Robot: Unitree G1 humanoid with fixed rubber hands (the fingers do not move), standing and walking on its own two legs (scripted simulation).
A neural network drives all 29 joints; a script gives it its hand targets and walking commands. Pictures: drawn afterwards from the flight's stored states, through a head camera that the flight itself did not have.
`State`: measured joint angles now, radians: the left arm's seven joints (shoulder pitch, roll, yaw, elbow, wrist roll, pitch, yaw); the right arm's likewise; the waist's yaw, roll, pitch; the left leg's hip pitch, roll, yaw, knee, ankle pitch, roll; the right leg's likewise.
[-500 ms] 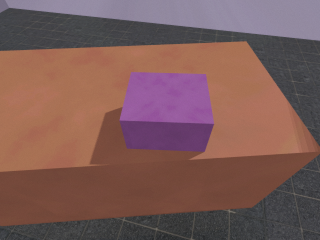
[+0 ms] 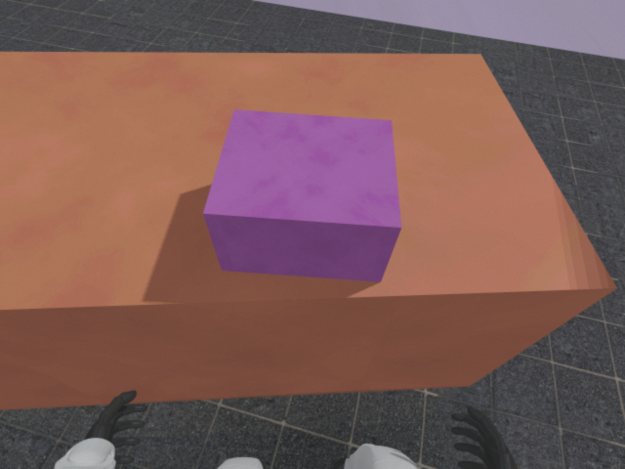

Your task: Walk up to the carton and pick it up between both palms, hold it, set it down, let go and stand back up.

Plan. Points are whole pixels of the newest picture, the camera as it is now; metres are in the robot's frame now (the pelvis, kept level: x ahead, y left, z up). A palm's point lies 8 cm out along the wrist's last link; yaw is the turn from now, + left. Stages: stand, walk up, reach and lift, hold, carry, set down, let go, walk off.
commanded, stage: reach and lift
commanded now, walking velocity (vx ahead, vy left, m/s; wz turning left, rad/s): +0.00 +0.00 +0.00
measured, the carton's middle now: (307, 195) +0.51 +0.03 -0.01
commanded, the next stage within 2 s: none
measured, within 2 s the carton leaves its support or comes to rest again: neither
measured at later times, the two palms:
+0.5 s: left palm (94, 415) +0.18 +0.28 -0.05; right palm (492, 448) +0.15 -0.21 -0.05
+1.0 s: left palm (97, 369) +0.22 +0.28 -0.01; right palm (481, 398) +0.20 -0.19 -0.02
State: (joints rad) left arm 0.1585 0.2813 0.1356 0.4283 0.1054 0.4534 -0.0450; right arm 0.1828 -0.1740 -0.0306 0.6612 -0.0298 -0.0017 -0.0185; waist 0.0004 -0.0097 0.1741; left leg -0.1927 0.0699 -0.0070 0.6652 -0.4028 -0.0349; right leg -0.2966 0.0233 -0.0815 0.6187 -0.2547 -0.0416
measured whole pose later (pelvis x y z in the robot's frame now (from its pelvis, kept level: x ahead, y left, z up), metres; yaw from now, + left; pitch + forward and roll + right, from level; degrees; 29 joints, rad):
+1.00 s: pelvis +0.02 +0.03 +0.02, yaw -1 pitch -5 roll -1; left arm 0.16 0.27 0.02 0.44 -0.14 -0.04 -0.01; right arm 0.20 -0.15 -0.06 0.53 0.09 -0.20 -0.02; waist 0.02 0.01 0.06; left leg -0.03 0.03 0.03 0.42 -0.32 0.00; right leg -0.13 0.00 -0.04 0.38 -0.16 0.00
